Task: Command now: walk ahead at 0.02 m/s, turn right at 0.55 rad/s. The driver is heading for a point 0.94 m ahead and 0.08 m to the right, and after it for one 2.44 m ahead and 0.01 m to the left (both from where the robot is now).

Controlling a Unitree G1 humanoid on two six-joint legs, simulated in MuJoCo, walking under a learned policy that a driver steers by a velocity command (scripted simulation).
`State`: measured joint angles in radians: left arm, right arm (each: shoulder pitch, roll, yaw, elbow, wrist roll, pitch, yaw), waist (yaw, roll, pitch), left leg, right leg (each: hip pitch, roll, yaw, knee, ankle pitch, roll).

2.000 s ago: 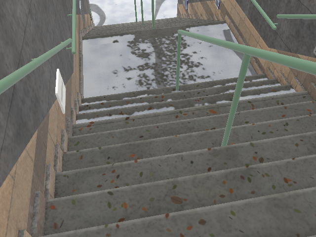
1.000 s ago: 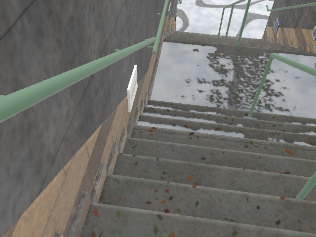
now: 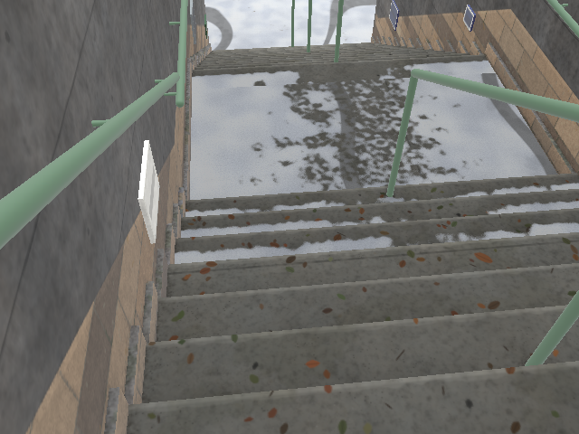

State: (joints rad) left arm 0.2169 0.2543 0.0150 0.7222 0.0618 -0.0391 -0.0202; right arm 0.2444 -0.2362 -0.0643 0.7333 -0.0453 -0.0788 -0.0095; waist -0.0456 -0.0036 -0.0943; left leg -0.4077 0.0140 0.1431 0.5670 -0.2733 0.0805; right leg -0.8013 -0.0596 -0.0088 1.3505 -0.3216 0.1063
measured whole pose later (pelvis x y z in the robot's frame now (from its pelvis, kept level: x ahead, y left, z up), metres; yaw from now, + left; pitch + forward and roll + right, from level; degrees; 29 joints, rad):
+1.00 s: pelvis +0.30 -0.04 -0.17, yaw -11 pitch +2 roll +1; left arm 0.29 0.23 -0.01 0.90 0.09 -0.10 -0.07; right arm 0.48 -0.20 -0.01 1.02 -0.07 -0.10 0.09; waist -0.04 -0.02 -0.07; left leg -0.26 -0.12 -0.02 0.57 -0.34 0.11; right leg -0.92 -0.10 0.02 1.39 -0.03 -0.08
